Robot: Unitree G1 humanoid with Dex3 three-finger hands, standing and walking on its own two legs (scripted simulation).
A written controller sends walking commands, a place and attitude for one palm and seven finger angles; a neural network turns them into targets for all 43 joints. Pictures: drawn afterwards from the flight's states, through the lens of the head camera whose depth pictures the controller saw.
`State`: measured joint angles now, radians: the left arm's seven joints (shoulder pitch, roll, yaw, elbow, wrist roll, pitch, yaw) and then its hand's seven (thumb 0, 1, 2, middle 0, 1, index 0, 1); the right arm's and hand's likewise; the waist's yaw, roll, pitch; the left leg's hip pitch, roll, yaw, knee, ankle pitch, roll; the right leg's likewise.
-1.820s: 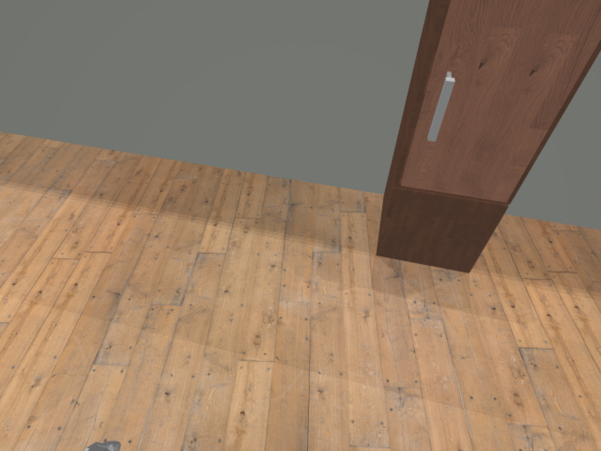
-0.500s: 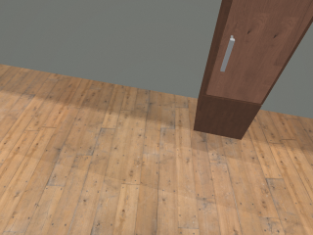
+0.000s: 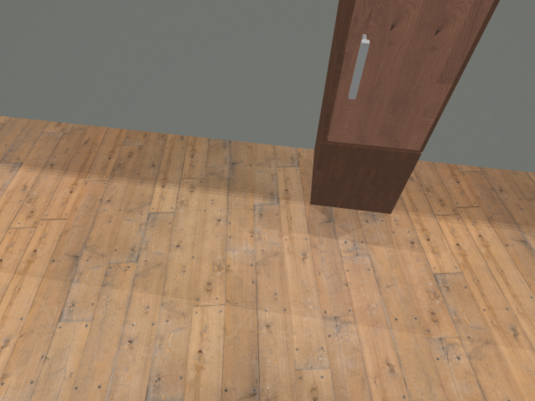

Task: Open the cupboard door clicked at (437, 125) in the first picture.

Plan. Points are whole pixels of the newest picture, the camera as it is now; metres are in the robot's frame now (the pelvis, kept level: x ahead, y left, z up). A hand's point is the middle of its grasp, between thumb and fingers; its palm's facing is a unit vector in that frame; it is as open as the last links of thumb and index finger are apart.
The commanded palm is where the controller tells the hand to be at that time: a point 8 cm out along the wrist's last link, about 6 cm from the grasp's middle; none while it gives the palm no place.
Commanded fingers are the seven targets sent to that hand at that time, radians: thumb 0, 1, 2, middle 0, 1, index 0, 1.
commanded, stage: walk to a spot facing it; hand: left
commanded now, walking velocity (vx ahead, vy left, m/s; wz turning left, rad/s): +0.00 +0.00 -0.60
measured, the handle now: (358, 67) +1.02 -0.20 -0.02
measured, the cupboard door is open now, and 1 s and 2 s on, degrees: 0 0 0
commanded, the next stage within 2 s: none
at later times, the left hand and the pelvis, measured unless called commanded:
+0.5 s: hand out of the picture +0.07 +0.20 -0.16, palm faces -0.19 -0.95 -0.24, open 7.4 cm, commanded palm none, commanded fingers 0.00 0.90 0.90 -0.20 -0.30 -0.20 -0.30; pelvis -0.02 +0.01 +0.01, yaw -15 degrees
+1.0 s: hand (193, 381) +0.17 +0.14 -0.15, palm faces -0.58 -0.79 -0.20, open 7.4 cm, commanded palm none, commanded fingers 0.00 0.90 0.90 -0.20 -0.30 -0.20 -0.30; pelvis -0.03 +0.04 +0.00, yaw -35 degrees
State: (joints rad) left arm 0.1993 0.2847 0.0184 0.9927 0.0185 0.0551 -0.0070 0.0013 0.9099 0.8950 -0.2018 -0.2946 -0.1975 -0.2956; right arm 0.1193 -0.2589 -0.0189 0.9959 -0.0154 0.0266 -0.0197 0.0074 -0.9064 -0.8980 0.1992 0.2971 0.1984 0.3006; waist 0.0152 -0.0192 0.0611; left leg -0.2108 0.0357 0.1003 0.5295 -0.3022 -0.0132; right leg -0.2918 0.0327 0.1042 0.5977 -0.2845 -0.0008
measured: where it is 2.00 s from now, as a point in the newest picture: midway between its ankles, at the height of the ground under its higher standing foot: outside the picture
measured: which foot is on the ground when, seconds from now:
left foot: down 0.00-0.10, up 0.12-0.54, down 0.56-1.00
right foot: down 0.00-0.56, up 0.58-1.00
